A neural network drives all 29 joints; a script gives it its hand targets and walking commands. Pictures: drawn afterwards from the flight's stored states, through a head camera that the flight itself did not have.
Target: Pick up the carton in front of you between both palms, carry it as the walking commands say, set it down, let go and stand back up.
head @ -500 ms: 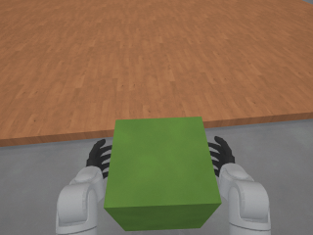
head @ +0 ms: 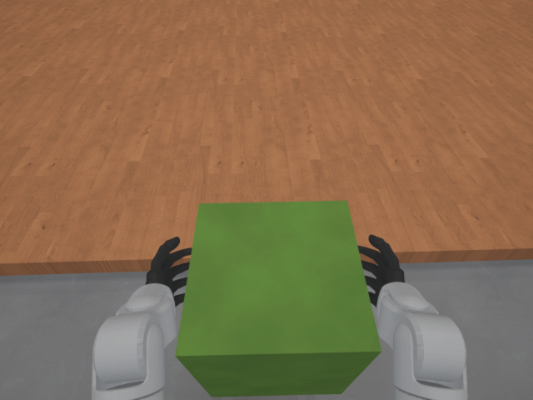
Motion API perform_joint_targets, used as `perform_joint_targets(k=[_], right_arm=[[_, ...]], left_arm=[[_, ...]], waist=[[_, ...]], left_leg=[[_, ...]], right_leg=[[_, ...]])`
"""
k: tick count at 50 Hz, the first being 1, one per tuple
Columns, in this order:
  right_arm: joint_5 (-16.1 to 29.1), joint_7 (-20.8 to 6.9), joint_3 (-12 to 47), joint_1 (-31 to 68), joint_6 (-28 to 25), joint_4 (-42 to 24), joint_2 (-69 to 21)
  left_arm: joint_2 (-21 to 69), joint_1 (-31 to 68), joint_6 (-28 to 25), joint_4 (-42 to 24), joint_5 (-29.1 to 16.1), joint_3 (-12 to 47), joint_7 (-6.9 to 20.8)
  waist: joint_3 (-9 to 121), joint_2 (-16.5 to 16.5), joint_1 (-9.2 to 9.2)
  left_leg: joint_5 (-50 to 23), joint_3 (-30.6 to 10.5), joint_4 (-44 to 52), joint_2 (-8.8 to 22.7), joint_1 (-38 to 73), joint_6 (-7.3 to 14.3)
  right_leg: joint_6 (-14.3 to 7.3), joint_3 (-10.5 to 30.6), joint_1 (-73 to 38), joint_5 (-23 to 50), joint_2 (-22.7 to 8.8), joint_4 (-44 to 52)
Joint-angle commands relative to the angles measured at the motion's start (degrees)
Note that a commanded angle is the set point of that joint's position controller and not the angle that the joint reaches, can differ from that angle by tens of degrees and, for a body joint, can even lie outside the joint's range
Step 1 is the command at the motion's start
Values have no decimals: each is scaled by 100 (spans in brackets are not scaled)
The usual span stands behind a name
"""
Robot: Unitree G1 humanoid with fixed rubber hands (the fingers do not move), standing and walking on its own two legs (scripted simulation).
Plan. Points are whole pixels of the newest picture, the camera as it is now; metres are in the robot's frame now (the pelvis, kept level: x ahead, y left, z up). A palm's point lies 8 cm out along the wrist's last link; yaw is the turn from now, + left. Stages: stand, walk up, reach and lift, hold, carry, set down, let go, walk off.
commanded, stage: carry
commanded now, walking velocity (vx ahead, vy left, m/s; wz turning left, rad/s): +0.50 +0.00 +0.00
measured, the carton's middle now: (274, 305) +0.26 +0.00 +0.02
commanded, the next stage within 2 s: none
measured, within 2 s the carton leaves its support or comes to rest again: neither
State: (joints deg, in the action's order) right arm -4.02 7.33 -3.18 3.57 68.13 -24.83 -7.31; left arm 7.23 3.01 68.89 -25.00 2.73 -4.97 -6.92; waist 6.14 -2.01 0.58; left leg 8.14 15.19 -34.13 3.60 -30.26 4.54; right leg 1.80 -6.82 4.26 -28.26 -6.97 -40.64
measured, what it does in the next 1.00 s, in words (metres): walks ahead: right foot, then left foot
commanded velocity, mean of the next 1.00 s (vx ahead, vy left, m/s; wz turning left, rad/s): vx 0.50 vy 0.00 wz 0.00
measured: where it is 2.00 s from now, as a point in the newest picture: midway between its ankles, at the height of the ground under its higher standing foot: (262, 171)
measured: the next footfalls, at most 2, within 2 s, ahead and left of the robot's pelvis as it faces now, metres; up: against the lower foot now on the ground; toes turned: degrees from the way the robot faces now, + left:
right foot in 0.44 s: +0.46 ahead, -0.11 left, +0.00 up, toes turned -9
left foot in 0.86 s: +0.70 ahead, +0.11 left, +0.00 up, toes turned +8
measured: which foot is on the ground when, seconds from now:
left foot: down 0.00-0.44, up 0.46-0.84, down 0.86-1.00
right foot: up 0.00-0.42, down 0.44-0.88, up 0.90-1.00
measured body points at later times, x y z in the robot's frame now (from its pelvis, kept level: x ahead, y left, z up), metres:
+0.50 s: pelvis +0.33 -0.01 -0.01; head +0.32 -0.02 +0.44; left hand +0.61 +0.15 +0.13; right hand +0.63 -0.16 +0.13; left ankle +0.12 +0.08 -0.67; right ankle +0.42 -0.10 -0.72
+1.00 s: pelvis +0.63 +0.04 +0.02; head +0.72 +0.06 +0.46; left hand +1.03 +0.18 +0.12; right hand +1.01 -0.13 +0.13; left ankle +0.66 +0.10 -0.71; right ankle +0.53 -0.08 -0.58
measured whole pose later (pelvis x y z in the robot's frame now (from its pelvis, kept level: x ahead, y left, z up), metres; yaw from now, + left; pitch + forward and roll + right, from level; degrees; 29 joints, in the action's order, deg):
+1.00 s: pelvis +0.63 +0.04 +0.02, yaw -1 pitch +6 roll -2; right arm -1.9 10.1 -17.1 38.5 68.7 -9.6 -6.0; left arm 4.5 39.2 71.6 -10.4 0.5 -17.8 -10.3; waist -4.6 -0.7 -3.0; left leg 15.0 9.6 -33.0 1.4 -24.8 5.1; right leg -2.5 -1.6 33.7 -22.8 -0.5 -80.3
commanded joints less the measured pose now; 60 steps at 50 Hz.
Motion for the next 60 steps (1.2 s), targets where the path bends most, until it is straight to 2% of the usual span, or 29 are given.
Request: perform_joint_targets(k=[1, 3, 6, 11, 15, 17, 20, 22, 23, 24, 25, 26, 27, 32, 34, 38, 40, 41, 42, 43, 44, 45, 46, 48, 54, 55, 58, 59, 60], right_arm=[[1815, -1058, 3761, 1933, -118, -560, -5137], [1968, -1127, 3920, 2265, -278, -862, -5391], [2069, -1235, 4081, 2127, -368, -860, -5579], [2071, -1299, 4091, 1646, -342, -814, -4991], [2138, -1195, 4115, 2039, -315, -1165, -4581], [2071, -1092, 3925, 2265, -204, -1168, -4170], [2076, -856, 3675, 2878, -11, -966, -3621], [2092, -659, 3500, 3651, 125, -813, -3172], [1952, -549, 3324, 3835, 209, -751, -2858], [1905, -418, 3150, 4118, 299, -511, -2787], [1943, -340, 3031, 4252, 320, -405, -2763], [1837, -267, 2751, 4489, 368, -5, -2827], [1911, -209, 2774, 4922, 358, 24, -3104], [1547, -153, 2263, 5846, 285, 979, -3600], [1656, -111, 2337, 6359, 245, 1149, -3728], [1581, -143, 2070, 6633, 250, 1480, -3542], [1567, -223, 2093, 6684, 318, 2006, -3650], [1670, -264, 1976, 6611, 321, 2099, -3777], [1633, -277, 2037, 6794, 318, 2073, -3746], [1637, -283, 2001, 6725, 296, 1908, -3814], [1912, -335, 2133, 7028, 272, 1661, -4032], [1910, -354, 2114, 7155, 263, 1800, -4092], [1913, -366, 2107, 6940, 265, 1536, -4202], [2052, -404, 2496, 7259, 183, 1006, -4664], [2552, -592, 3097, 7262, -77, -81, -4618], [2326, -601, 3098, 6827, -42, 151, -4265], [2593, -617, 3188, 6948, -21, 140, -4106], [2657, -631, 3219, 7136, 13, 270, -4177], [2629, -656, 3089, 7179, 14, 175, -4030]], left_arm=[[4901, 2330, -67, -794, -1837, 4170, 1120], [5377, 2375, -223, -662, -1895, 4192, 1180], [5566, 2053, -437, -635, -1731, 4255, 1083], [5180, 1550, -470, -774, -1478, 4276, 973], [4835, 1933, -389, -1029, -1670, 4229, 922], [4369, 2353, -263, -1215, -1694, 4130, 831], [3612, 3179, -134, -1199, -1802, 3872, 671], [3169, 3464, 30, -586, -1807, 3442, 484], [3024, 3485, 87, -407, -1862, 3246, 414], [2832, 3827, 170, -141, -1735, 3236, 332], [2991, 4153, 220, -272, -1967, 3403, 276], [2948, 4584, 274, -181, -2080, 3350, 263], [3340, 4906, 234, -34, -2196, 3294, 293], [3796, 6655, 128, 404, -2325, 3294, 323], [3883, 6850, 103, 587, -2366, 3057, 343], [4055, 7005, 110, 1332, -2226, 2856, 298], [3918, 7033, 149, 1495, -1921, 2640, 251], [4142, 7151, 178, 1653, -2077, 2721, 253], [4028, 7050, 167, 1807, -1776, 2635, 237], [4279, 7317, 155, 1538, -2026, 2726, 277], [4416, 7600, 160, 1153, -2074, 2652, 270], [4283, 7714, 209, 1221, -1916, 2526, 220], [4422, 7463, 203, 1356, -1828, 2578, 175], [4579, 7312, 167, 1253, -1712, 2569, 222], [4344, 6720, -166, 480, -1301, 2896, 95], [3992, 6802, -158, 338, -1314, 2926, 86], [3746, 6611, -97, 373, -1207, 2880, 68], [3745, 6583, -26, 708, -1228, 2805, 62], [3909, 6561, -22, 544, -1326, 2883, 81]], waist=[[1823, 1634, -240], [1788, 520, -171], [1475, 781, -158], [938, 1088, -86], [558, 750, -153], [438, 1384, -100], [468, 852, -205], [976, 362, 275], [1315, -463, 441], [1524, -1605, 204], [1430, -1330, 371], [1523, -953, 215], [1690, -716, 409], [1525, -74, 231], [1466, -581, 325], [1501, -345, 247], [1314, -678, 348], [1384, -411, 230], [1857, -93, -328], [2311, 115, -542], [2663, 1526, -540], [2858, 2233, -618], [2832, 1745, -533], [2564, 848, -620], [2278, 740, -553], [2165, 1086, -518], [1812, 892, -577], [1515, 529, -474], [1566, 747, -391]], left_leg=[[641, -4001, 2140, 2230, 4424, 988], [334, -3177, 2022, 1944, 3854, 713], [-13, -1857, 2231, 1486, 3203, 152], [-1058, -950, 2345, 1222, 3348, 253], [-929, -855, 2440, 1214, 3166, 280], [-758, -552, 2328, 1186, 3345, 188], [-1414, -472, 1534, 1111, 3127, 160], [-1948, -14, -560, 597, 2489, -99], [-769, -85, -1965, 373, 1671, -303], [1215, -394, -3693, -459, -54, -500], [2256, -1161, -4289, -412, -872, -322], [2095, -1487, -4713, -173, -1021, -116], [1662, -1501, -4476, -3, -1016, -90], [1120, -1412, -2962, 225, -988, -126], [840, -1251, -2325, 325, -1069, -214], [138, -901, -669, 78, -351, -231], [-232, -560, -104, -162, -151, -167], [-351, -197, 192, -405, 409, -67], [-492, -53, 182, -551, 1787, -40], [-372, -548, 540, -196, 2944, 8], [-1304, -3377, 1020, 1548, 4134, 342], [-1613, -4728, 1239, 1939, 5521, 1124], [-1886, -4074, 975, 1872, 5439, 1028], [-2651, -3286, 660, 1480, 5160, 727], [-2908, -2527, 820, 1330, 5458, 740], [-2607, -2566, 791, 1372, 5446, 780], [-2424, -2090, 1402, 995, 4850, 776], [-2987, -1742, 1784, 926, 4294, 597], [-4541, -1177, 1551, 617, 3819, 573]], right_leg=[[-293, 442, 3612, 268, 446, -3631], [-411, 768, 3634, 882, 13, -3274], [-256, 430, 3134, 1435, 42, -2009], [-103, 12, 3498, 2122, 105, -605], [-266, -253, 3106, 2541, 258, 357], [-327, -156, 3013, 2572, 142, 524], [-506, -544, 2078, 2074, 475, 635], [-547, -893, 341, 1430, 910, 1016], [-539, 693, -130, 555, -85, 1442], [-1575, 3670, -1138, 366, -1332, 2218], [-1722, 3958, -1436, 1235, -1495, 2398], [-1659, 3540, -1225, 1972, -1368, 2258], [-1501, 2826, -1178, 2710, -1324, 1978], [-1492, 1632, -179, 1890, -1050, 2320], [-1529, 1287, -235, 2305, -972, 2452], [-1208, 480, -318, 2781, -581, 2050], [-1021, 145, -156, 2855, -416, 1724], [-971, 25, -167, 3755, -190, 1099], [-795, -75, 177, 4523, -133, 232], [-494, -313, 687, 3848, 28, -1111], [-144, -215, 2225, 1597, 607, -2601], [-143, 239, 3997, -47, 1206, -3904], [-359, 717, 4371, 156, 689, -4393], [-501, 723, 4662, 631, 531, -4409], [-750, 232, 6150, 170, 609, -5169], [-760, 257, 6347, 147, 553, -5488], [-760, -17, 6121, 81, 443, -4343], [-812, -76, 5391, -18, 415, -3200], [-932, -805, 4365, 478, 912, -2554]])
